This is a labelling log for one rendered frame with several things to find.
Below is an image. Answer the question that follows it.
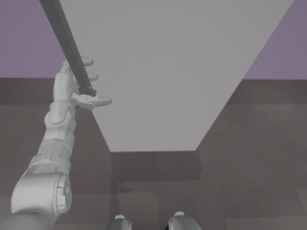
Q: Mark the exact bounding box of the left robot upper arm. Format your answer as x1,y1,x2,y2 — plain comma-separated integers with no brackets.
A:
0,172,72,230

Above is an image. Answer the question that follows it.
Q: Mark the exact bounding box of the left robot forearm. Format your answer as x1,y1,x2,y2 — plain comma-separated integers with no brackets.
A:
11,101,77,214

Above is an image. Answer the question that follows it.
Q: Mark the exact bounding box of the robot right shin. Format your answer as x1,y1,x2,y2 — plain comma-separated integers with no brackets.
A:
174,211,184,217

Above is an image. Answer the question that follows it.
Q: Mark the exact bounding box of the robot left hand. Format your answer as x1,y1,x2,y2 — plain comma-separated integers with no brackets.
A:
53,57,112,110

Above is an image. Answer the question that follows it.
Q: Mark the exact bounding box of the handle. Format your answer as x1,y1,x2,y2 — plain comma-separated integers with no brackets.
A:
39,0,97,97

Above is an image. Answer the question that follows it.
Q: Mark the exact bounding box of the fridge door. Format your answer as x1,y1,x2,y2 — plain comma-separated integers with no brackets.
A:
59,0,295,152

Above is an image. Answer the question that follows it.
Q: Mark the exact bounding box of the right robot thigh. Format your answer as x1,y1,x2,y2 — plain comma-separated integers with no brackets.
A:
168,215,201,230

